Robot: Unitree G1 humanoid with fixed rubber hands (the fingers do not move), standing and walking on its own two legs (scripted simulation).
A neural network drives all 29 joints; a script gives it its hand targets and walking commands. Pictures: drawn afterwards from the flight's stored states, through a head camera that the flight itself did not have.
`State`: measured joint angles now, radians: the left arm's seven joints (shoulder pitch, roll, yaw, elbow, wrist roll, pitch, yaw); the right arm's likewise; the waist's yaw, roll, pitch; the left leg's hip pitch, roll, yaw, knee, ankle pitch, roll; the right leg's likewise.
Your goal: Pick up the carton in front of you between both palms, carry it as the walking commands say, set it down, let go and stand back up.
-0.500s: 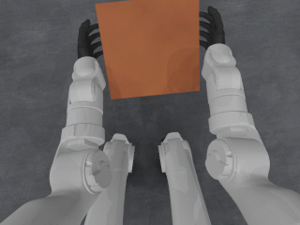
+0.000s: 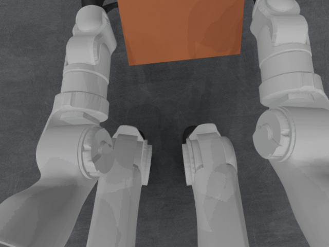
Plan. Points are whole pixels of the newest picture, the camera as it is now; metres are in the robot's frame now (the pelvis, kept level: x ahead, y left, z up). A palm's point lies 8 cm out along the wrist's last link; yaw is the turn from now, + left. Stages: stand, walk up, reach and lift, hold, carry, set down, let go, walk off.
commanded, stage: set down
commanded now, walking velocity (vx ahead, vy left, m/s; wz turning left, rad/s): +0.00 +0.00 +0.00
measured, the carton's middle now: (175, 2) +0.57 -0.05 -0.26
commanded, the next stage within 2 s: none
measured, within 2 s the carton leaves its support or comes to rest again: rests again in 0.74 s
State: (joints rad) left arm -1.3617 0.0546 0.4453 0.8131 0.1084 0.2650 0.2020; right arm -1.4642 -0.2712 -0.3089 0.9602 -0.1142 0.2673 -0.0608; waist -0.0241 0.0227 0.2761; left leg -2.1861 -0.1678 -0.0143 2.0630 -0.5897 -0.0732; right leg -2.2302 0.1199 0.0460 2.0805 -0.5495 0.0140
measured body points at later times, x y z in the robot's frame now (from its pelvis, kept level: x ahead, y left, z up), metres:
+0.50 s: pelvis +0.02 +0.00 -0.03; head +0.38 -0.03 +0.23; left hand +0.57 +0.11 -0.19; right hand +0.58 -0.19 -0.18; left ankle +0.11 +0.12 -0.37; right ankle +0.11 -0.11 -0.37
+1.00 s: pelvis +0.03 +0.00 -0.03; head +0.41 -0.03 +0.21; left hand +0.58 +0.12 -0.21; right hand +0.59 -0.19 -0.21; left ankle +0.11 +0.12 -0.37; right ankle +0.11 -0.11 -0.37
